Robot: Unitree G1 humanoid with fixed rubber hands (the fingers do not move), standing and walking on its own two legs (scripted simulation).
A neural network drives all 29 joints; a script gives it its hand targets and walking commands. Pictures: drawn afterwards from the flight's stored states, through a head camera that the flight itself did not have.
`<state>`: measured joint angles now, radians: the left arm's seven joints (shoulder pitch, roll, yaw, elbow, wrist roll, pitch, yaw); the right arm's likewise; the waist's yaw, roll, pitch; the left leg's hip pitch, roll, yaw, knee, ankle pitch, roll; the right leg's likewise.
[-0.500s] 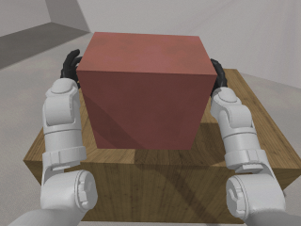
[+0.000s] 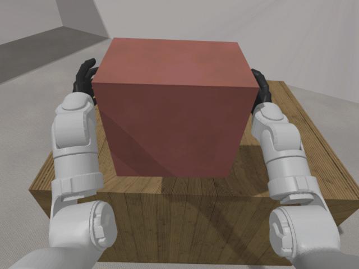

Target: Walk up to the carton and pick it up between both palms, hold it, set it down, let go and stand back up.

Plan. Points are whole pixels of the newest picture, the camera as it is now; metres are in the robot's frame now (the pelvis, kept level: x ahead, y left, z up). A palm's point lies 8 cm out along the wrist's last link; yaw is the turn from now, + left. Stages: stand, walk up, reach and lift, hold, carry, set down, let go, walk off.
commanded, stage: hold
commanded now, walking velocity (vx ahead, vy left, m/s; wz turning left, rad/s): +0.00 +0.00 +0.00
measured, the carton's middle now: (174, 112) +0.41 +0.01 +0.17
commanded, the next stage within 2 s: none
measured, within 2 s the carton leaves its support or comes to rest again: neither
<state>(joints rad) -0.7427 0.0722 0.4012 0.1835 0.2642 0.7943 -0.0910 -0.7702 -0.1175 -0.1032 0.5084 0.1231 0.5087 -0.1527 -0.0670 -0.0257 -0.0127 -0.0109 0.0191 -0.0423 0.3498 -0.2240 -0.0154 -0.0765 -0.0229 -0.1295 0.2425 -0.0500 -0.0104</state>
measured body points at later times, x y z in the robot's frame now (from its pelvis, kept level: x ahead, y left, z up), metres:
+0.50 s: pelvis +0.00 +0.01 +0.00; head -0.05 +0.03 +0.45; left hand +0.38 +0.20 +0.22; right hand +0.38 -0.17 +0.22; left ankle -0.01 +0.13 -0.75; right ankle +0.06 -0.12 -0.75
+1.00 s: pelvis +0.00 +0.00 +0.00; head -0.05 +0.02 +0.45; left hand +0.39 +0.19 +0.23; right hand +0.39 -0.17 +0.22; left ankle -0.01 +0.13 -0.75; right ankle +0.06 -0.12 -0.75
